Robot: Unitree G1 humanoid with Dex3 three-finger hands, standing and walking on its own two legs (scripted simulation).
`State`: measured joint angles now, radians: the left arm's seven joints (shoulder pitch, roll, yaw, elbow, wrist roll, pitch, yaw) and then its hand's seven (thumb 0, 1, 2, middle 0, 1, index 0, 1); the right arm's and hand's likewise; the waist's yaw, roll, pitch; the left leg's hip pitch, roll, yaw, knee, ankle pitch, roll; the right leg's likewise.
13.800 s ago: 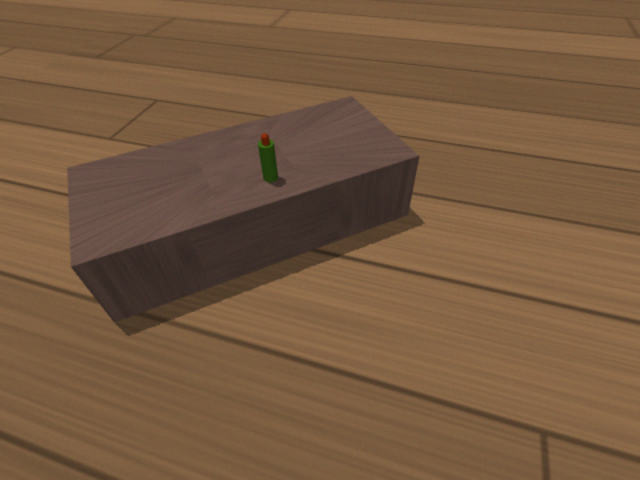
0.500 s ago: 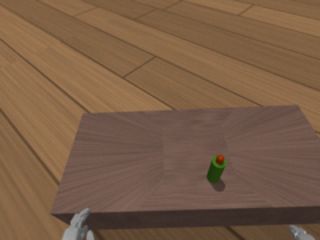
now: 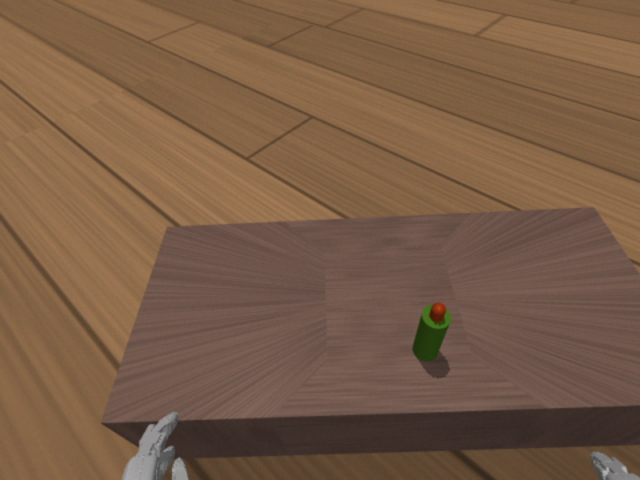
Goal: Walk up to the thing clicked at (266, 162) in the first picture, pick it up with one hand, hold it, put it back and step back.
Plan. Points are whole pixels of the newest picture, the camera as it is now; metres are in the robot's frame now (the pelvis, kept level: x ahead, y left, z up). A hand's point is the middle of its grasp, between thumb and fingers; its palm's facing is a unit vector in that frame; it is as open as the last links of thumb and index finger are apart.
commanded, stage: go down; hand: right
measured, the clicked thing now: (431, 329) +0.49 -0.18 -0.29
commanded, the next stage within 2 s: approach in 1.50 s
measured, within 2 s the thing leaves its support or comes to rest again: neither
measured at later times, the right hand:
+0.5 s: hand (589, 443) +0.22 -0.29 -0.07, palm faces +0.14 +0.95 -0.30, open 17.2 cm
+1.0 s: hand (596, 344) +0.34 -0.34 -0.04, palm faces +0.14 +0.98 -0.14, open 17.5 cm
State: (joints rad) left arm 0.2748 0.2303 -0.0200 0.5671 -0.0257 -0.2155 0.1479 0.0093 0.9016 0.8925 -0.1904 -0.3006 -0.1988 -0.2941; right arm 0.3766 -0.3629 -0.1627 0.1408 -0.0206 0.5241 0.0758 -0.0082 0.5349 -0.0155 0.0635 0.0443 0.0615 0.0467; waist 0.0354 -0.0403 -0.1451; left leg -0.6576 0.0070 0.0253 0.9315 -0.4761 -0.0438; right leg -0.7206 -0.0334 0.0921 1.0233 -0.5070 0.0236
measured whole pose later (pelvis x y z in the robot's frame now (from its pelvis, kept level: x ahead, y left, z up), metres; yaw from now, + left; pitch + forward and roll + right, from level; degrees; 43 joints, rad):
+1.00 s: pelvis -0.03 +0.00 -0.03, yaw +2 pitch +19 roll +3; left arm 0.31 0.29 -0.03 0.67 0.01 -0.17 0.10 0.01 0.90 0.90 -0.19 -0.30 -0.20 -0.29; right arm -0.43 -0.69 -0.57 1.03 0.06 -0.14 0.45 -0.01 0.54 -0.03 0.06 0.05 0.05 0.05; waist 0.09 0.01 -0.09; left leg -0.94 0.00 0.00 1.09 -0.48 -0.04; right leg -0.98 -0.04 0.08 1.15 -0.50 0.03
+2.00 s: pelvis -0.05 -0.01 -0.15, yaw +5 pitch +33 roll +7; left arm 0.25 0.34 -0.11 0.59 0.05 -0.13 -0.01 0.00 0.90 0.91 -0.19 -0.30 -0.19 -0.30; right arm -0.81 -0.82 -0.66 1.27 0.17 -0.54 0.60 -0.01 0.58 -0.02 0.06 0.04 0.05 0.04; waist 0.18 0.01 -0.18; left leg -1.55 -0.02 0.02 1.58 -0.62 -0.05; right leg -1.61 -0.03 0.12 1.69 -0.65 0.02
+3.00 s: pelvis -0.09 +0.00 -0.33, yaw +6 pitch +36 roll +6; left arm 0.22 0.30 -0.08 0.60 0.07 0.05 -0.06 0.00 0.91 0.90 -0.20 -0.30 -0.21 -0.30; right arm -0.96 -0.58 -0.52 1.03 0.04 -0.41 0.22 -0.01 0.31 -0.02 0.09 0.02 0.06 0.02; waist 0.20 -0.02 -0.12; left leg -2.13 -0.03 0.00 2.19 -0.68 -0.07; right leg -2.17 0.01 0.15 2.25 -0.70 0.06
